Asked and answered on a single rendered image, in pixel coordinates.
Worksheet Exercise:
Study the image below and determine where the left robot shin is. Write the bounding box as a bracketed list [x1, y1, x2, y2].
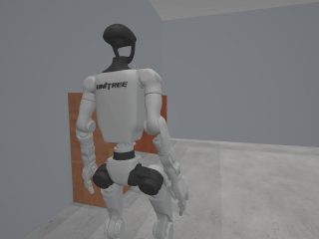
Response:
[104, 219, 123, 239]

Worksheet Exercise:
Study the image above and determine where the cupboard door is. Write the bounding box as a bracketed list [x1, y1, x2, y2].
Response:
[134, 95, 167, 154]

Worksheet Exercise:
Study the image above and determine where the robot right upper arm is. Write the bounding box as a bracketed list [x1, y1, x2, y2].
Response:
[138, 68, 163, 135]

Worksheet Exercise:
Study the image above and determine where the right robot hand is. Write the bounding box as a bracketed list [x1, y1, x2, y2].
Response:
[166, 175, 189, 216]

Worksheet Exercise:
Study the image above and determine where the robot left forearm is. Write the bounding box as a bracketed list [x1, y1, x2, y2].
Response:
[76, 128, 96, 167]

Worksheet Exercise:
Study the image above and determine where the robot right forearm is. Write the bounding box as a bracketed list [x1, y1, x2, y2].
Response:
[153, 117, 182, 181]

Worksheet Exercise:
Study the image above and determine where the robot left upper arm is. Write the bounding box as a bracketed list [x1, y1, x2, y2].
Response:
[76, 75, 98, 133]

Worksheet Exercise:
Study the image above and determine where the humanoid robot torso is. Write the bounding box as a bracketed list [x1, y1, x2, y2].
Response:
[94, 65, 147, 186]

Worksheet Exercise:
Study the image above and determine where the left robot hand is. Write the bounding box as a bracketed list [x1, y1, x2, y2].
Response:
[82, 163, 98, 194]

